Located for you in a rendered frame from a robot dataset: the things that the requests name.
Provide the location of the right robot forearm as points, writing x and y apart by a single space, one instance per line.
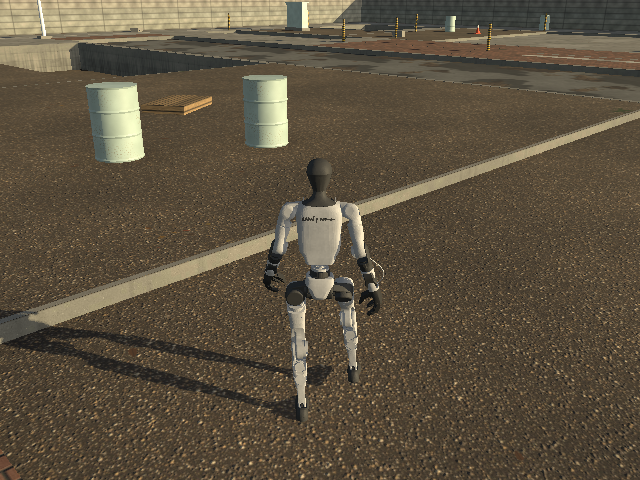
367 271

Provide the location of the left robot hand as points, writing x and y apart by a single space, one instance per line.
267 281

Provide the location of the robot head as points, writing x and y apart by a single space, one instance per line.
319 174

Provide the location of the right robot shin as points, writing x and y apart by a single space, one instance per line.
351 340

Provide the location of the right robot hand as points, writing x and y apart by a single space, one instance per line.
377 300

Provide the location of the left robot forearm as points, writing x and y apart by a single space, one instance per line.
272 262

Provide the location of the left robot upper arm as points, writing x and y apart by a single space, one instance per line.
287 212

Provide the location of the right robot upper arm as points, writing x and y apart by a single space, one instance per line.
351 212

